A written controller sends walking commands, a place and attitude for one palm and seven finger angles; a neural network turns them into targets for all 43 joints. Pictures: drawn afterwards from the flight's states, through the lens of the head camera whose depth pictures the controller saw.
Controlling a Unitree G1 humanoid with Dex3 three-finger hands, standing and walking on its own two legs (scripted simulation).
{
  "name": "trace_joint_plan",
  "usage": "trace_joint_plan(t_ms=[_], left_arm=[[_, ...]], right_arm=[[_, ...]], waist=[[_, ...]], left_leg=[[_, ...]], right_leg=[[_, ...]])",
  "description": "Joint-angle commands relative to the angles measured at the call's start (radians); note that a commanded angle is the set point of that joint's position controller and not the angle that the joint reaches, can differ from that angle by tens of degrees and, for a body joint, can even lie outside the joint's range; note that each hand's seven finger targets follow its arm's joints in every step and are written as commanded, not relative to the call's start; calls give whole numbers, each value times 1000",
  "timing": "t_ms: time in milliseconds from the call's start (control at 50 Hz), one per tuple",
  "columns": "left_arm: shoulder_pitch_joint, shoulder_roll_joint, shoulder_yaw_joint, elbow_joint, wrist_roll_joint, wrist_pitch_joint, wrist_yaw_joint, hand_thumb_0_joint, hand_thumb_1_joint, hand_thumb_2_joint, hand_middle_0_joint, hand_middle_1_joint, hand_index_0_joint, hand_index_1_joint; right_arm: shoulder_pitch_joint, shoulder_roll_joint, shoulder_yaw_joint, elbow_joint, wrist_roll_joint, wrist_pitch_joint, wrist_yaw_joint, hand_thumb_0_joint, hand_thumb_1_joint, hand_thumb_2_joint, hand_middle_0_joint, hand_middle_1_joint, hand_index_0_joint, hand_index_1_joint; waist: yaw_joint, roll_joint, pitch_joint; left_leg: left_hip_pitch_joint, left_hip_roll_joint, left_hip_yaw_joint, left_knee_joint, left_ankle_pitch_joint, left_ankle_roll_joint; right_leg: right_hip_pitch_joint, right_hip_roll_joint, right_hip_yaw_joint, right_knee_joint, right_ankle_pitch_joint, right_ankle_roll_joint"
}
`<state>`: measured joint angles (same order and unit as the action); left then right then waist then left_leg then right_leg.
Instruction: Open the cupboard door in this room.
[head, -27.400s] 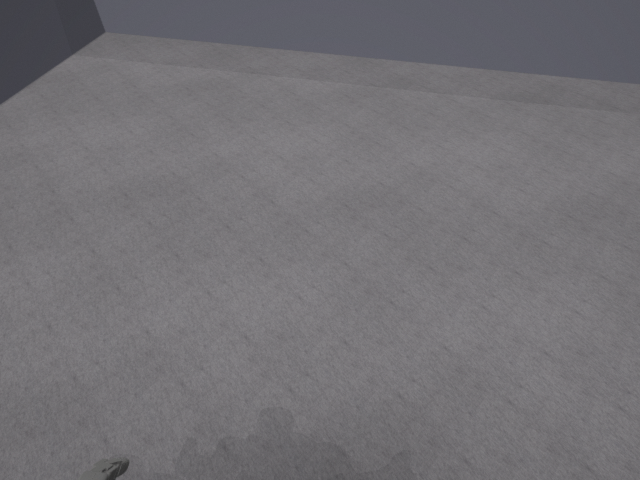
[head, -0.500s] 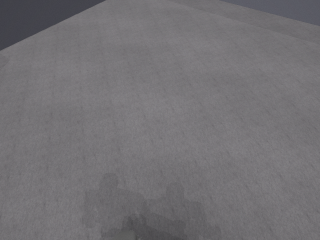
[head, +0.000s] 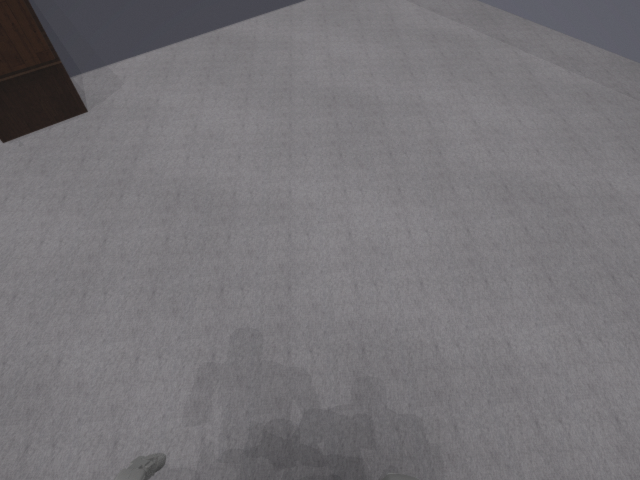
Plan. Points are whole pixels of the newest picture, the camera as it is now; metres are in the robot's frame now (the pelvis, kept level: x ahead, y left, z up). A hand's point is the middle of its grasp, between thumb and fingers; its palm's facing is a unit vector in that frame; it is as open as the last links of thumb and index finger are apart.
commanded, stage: turn or walk to find it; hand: left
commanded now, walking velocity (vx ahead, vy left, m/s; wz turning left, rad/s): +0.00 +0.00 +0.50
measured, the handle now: out of the picture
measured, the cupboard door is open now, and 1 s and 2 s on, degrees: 0 0 0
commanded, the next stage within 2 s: none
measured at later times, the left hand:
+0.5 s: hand out of the picture -0.05 +0.18 -0.17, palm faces +0.33 -0.91 -0.25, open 7.4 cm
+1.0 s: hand out of the picture +0.09 +0.24 -0.15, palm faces +0.45 -0.87 -0.22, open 7.4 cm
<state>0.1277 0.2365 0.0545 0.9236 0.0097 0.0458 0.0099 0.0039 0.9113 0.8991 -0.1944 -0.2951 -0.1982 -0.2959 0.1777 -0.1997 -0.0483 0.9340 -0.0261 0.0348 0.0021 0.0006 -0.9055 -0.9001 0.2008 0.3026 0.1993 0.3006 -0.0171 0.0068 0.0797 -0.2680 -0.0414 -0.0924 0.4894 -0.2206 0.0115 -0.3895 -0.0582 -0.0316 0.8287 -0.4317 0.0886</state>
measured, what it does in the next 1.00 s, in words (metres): steps on the spot, turning left: right foot, then left foot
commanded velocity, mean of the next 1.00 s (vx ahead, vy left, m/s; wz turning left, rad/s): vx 0.18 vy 0.00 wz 0.49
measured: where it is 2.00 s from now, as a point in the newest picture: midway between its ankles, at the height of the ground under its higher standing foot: (232, 406)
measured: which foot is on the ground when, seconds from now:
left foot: down 0.00-0.08, up 0.10-0.54, down 0.56-1.00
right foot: up 0.00-0.06, down 0.08-0.56, up 0.58-1.00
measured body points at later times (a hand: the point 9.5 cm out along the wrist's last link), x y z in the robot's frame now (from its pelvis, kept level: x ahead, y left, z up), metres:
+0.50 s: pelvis -0.02 -0.02 +0.00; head +0.03 -0.01 +0.44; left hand -0.06 +0.22 -0.15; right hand +0.14 -0.25 -0.15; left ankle -0.07 +0.10 -0.71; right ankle +0.01 -0.13 -0.74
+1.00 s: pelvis +0.07 +0.01 +0.00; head +0.10 +0.02 +0.45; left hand +0.06 +0.29 -0.13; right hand +0.17 -0.21 -0.16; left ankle -0.06 +0.09 -0.74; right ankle +0.19 -0.07 -0.73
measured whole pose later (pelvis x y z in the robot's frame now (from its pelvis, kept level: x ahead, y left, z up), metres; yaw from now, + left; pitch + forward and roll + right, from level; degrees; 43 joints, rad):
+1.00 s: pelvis +0.07 +0.01 +0.00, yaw +30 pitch +1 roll +0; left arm 0.12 0.23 0.05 0.91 0.02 -0.01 -0.04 0.01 0.91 0.90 -0.19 -0.30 -0.20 -0.30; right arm 0.36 -0.19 -0.05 1.02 -0.03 -0.02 0.00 0.00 -0.91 -0.90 0.20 0.30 0.20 0.30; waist -0.05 0.01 0.04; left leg -0.12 -0.02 -0.12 0.46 -0.36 0.00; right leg -0.42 -0.08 -0.09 0.62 -0.27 0.10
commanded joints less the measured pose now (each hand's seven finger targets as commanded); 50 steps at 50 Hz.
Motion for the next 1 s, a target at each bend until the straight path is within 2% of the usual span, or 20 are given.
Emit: trace_joint_plan(t_ms=[0, 20, 40, 60, 80, 120, 180, 400, 480, 500, 520, 540, 560, 600, 640, 720, 880, 920, 960, 980], left_arm=[[98, 82, 21, -66, -6, -33, 8, 0, 900, 900, -200, -300, -200, -300], [143, 100, 28, -57, -4, -42, 11, 0, 900, 900, -200, -300, -200, -300], [178, 168, 40, -54, 10, -53, 18, 0, 900, 900, -200, -300, -200, -300], [170, 235, 53, -65, 20, -55, 21, 0, 900, 900, -200, -300, -200, -300], [141, 219, 61, -80, 8, -55, 27, 0, 900, 900, -200, -300, -200, -300], [33, 157, 45, -103, 7, -50, 25, 0, 900, 900, -200, -300, -200, -300], [21, 108, 29, -101, 9, -62, 24, 0, 900, 900, -200, -300, -200, -300], [189, 181, 51, -20, 21, -52, 19, 0, 900, 900, -200, -300, -200, -300], [165, 183, 56, -3, 15, -44, 15, 0, 900, 900, -200, -300, -200, -300], [158, 170, 53, -6, 6, -39, 11, 0, 900, 900, -200, -300, -200, -300], [160, 121, 48, -30, 0, -33, 3, 0, 900, 900, -200, -300, -200, -300], [89, 73, 26, -78, 7, -32, -6, 0, 900, 900, -200, -300, -200, -300], [-16, 86, 24, -93, 14, -23, -1, 0, 900, 900, -200, -300, -200, -300], [-41, 94, 32, -80, 11, -36, -22, 0, 900, 900, -200, -300, -200, -300], [38, 94, 32, -40, 17, -45, -38, 0, 900, 900, -200, -300, -200, -300], [36, 96, 27, -41, 16, -51, -42, 0, 900, 900, -200, -300, -200, -300], [-93, 71, 19, -116, 10, -72, -50, 0, 900, 900, -200, -300, -200, -300], [-54, 62, 20, -109, 9, -80, -51, 0, 900, 900, -200, -300, -200, -300], [117, 85, 32, -53, 12, -95, -47, 0, 900, 900, -200, -300, -200, -300], [252, 166, 49, -12, 18, -110, -36, 0, 900, 900, -200, -300, -200, -300]], right_arm=[[-12, -205, -67, -69, 3, -9, -10, 0, -900, -900, 200, 300, 200, 300], [-21, -188, -67, -76, 8, -8, -8, 0, -900, -900, 200, 300, 200, 300], [-7, -136, -61, -86, 18, -10, -2, 0, -900, -900, 200, 300, 200, 300], [-8, -92, -53, -114, 16, -12, 1, 0, -900, -900, 200, 300, 200, 300], [-4, -152, -70, -102, 6, 7, -2, 0, -900, -900, 200, 300, 200, 300], [-5, -139, -73, -63, 1, 22, 9, 0, -900, -900, 200, 300, 200, 300], [48, -110, -63, -27, 1, 24, 19, 0, -900, -900, 200, 300, 200, 300], [-84, -84, -25, -44, 17, 6, 13, 0, -900, -900, 200, 300, 200, 300], [-23, -97, -23, -37, 15, -9, 10, 0, -900, -900, 200, 300, 200, 300], [20, -128, -29, -28, 12, -19, 13, 0, -900, -900, 200, 300, 200, 300], [65, -228, -52, -25, 3, -28, 9, 0, -900, -900, 200, 300, 200, 300], [134, -313, -70, -13, -1, -23, 6, 0, -900, -900, 200, 300, 200, 300], [181, -305, -72, 18, -2, -27, -4, 0, -900, -900, 200, 300, 200, 300], [103, -246, -53, -7, -1, -34, -14, 0, -900, -900, 200, 300, 200, 300], [48, -210, -39, -28, 2, -54, -13, 0, -900, -900, 200, 300, 200, 300], [97, -194, -39, -19, 9, -73, -9, 0, -900, -900, 200, 300, 200, 300], [153, -199, -55, 4, 1, -80, -7, 0, -900, -900, 200, 300, 200, 300], [132, -196, -57, 6, 0, -78, -10, 0, -900, -900, 200, 300, 200, 300], [119, -178, -54, 10, 3, -77, -13, 0, -900, -900, 200, 300, 200, 300], [127, -134, -46, 3, 13, -84, -6, 0, -900, -900, 200, 300, 200, 300]], waist=[[33, 153, -131], [56, 110, -149], [70, -75, -166], [71, -292, -127], [68, -276, -116], [16, -142, -15], [-5, -155, -46], [78, -209, -107], [35, -190, -144], [2, -105, -167], [-26, 149, -186], [-68, 306, -138], [-107, 299, -103], [-58, 207, -19], [-8, 141, -28], [-7, 139, -26], [-31, 158, -24], [-9, 157, -35], [69, 66, -105], [126, -93, -179]], left_leg=[[-4, 205, -264, -48, 329, 127], [-78, 163, -241, 7, 236, 87], [-224, 67, -143, 159, 12, 23], [-347, -55, 15, 388, -345, -38], [-304, 3, -29, 572, -356, -31], [-304, 38, -21, 746, -240, -36], [-299, 55, 24, 758, -137, -64], [-180, 66, 153, 312, -257, -69], [18, 60, 191, 34, -103, -45], [162, 79, 165, -91, 3, -29], [315, 269, -114, -157, 48, 57], [335, 445, -337, -215, 80, 167], [275, 450, -391, -256, -73, 201], [174, 372, -344, -282, -264, 190], [167, 288, -219, -270, -167, 151], [175, 251, -170, -279, -46, 155], [167, 246, -223, -233, 15, 179], [94, 231, -208, -177, 81, 161], [-23, 159, -156, 15, 86, 105], [-214, 84, -84, 232, -16, 57]], right_leg=[[169, 34, -20, -267, 118, -21], [283, 9, -11, -402, 213, -27], [409, -163, 151, -518, 192, -74], [393, -399, 381, -559, 287, -191], [247, -443, 376, -590, 206, -244], [125, -336, 246, -584, 134, -223], [195, -255, 60, -526, 343, -184], [369, -315, -35, -420, 673, -227], [294, -309, -96, -321, 567, -161], [189, -283, -134, -235, 421, -111], [-41, -165, -188, -45, 91, -44], [-242, -70, -162, 133, -250, -16], [-296, -79, -61, 235, -225, -22], [-320, -88, -4, 300, -66, -29], [-276, -75, -15, 297, 54, -21], [-265, -67, -19, 257, 131, -1], [-174, -44, -43, -82, 113, 14], [-30, -14, -69, -183, 135, 8], [278, 7, -80, -358, 226, -10], [554, -136, 70, -431, 153, -57]])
